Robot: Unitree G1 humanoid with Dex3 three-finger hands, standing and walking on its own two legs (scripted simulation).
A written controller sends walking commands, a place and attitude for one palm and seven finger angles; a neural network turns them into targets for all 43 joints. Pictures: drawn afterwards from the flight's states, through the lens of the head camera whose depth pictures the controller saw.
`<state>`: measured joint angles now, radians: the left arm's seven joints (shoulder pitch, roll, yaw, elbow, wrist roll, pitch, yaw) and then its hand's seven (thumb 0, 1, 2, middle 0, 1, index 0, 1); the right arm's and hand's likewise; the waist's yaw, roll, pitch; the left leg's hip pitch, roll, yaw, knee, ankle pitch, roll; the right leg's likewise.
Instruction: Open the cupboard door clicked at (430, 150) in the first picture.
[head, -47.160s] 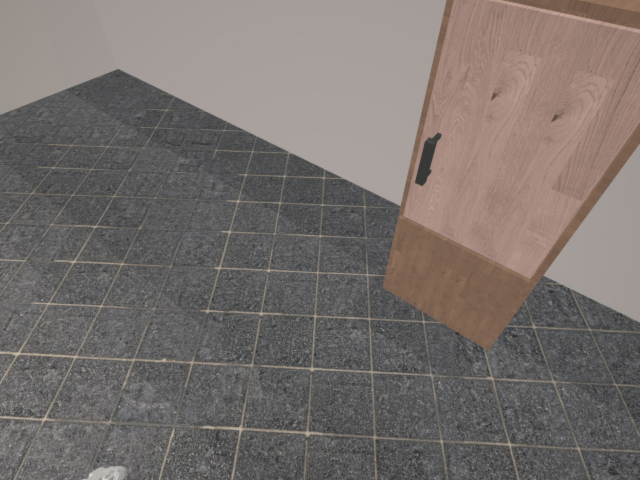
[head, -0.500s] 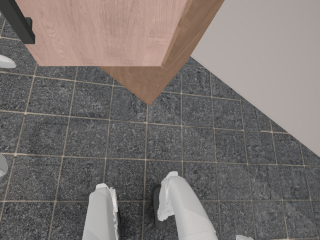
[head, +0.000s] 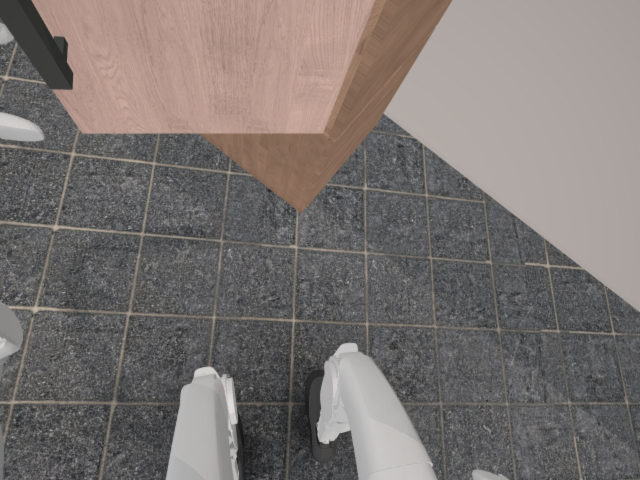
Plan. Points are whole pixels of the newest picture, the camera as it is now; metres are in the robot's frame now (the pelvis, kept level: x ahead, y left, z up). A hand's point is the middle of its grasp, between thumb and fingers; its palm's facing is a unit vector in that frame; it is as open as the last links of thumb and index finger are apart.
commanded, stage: slide the fingers in behind the handle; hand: left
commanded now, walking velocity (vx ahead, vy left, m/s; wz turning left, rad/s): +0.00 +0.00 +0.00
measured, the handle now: (35, 20) +0.59 +0.25 +0.05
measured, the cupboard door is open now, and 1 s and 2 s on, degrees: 44 42 44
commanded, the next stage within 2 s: close the thumb around the handle in 1.48 s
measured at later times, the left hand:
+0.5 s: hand (29, 64) +0.54 +0.25 +0.05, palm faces +0.05 -1.00 -0.02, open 14.1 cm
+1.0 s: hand (60, 64) +0.55 +0.23 +0.04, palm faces +0.06 -1.00 -0.01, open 14.0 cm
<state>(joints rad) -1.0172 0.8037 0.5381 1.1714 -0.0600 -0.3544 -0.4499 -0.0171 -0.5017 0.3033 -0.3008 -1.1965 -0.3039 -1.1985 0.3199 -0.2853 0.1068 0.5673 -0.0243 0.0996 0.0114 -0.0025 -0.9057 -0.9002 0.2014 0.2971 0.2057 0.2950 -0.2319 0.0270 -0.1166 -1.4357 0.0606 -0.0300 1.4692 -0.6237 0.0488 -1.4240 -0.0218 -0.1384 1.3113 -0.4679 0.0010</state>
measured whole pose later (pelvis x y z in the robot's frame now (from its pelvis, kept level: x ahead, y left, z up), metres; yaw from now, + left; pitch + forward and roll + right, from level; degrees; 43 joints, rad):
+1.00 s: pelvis +0.01 +0.00 +0.01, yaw +1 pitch +32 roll -6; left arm -0.99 0.61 0.46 1.15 -0.05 -0.42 -0.28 -0.02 -0.50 0.30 -0.30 -1.20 -0.31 -1.20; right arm 0.32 -0.26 0.08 0.59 -0.04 0.10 0.04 0.00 -0.91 -0.90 0.20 0.30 0.20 0.29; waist -0.22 0.03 -0.13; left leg -1.38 0.05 -0.01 1.43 -0.62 0.04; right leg -1.38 -0.02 -0.12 1.29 -0.47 0.00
